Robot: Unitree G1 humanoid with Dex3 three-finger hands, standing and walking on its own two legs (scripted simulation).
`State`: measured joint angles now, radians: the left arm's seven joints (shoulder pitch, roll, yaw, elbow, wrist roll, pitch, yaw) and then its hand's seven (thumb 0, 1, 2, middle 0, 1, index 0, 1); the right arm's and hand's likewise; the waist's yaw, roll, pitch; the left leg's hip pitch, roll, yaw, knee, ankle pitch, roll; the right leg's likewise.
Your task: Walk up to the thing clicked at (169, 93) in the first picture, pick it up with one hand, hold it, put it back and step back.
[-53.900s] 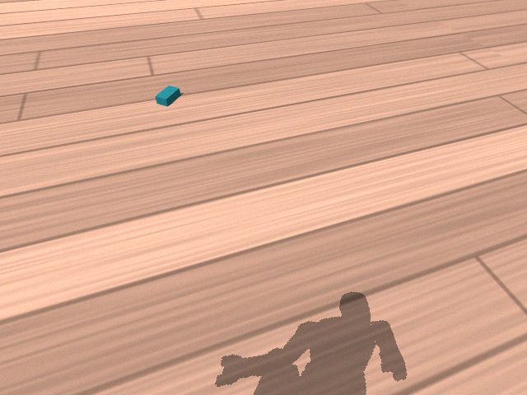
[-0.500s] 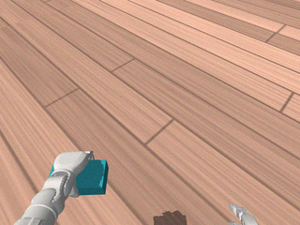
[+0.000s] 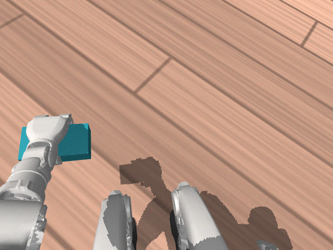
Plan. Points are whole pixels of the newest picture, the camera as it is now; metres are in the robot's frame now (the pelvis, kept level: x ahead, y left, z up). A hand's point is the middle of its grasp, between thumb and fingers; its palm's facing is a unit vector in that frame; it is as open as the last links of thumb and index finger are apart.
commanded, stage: crouch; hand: left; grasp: from above
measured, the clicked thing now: (58, 143) +0.43 +0.25 -0.15
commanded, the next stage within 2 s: lower in 1.08 s
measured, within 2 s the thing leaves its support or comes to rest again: neither
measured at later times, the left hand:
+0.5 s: hand (72, 149) +0.45 +0.26 -0.29, palm faces -0.45 -0.02 -0.89, open 11.5 cm
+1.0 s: hand (78, 152) +0.47 +0.26 -0.37, palm faces -0.47 -0.02 -0.88, open 11.5 cm
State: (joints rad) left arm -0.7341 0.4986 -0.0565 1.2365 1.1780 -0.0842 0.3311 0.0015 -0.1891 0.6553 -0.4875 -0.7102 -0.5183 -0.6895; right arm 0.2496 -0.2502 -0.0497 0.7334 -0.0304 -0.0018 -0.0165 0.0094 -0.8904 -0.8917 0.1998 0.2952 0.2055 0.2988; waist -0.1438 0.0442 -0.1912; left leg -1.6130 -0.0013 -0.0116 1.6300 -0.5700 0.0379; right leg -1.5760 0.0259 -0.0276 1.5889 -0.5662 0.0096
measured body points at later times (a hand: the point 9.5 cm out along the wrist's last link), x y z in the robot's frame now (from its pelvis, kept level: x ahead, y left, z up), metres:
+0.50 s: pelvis +0.00 -0.01 -0.13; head +0.24 +0.04 +0.25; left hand +0.47 +0.26 -0.24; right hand +0.05 -0.29 -0.24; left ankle +0.07 +0.10 -0.53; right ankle +0.08 -0.13 -0.53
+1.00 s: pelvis -0.01 -0.01 -0.20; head +0.24 +0.05 +0.17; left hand +0.49 +0.26 -0.32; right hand +0.00 -0.28 -0.30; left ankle +0.07 +0.10 -0.53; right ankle +0.08 -0.13 -0.53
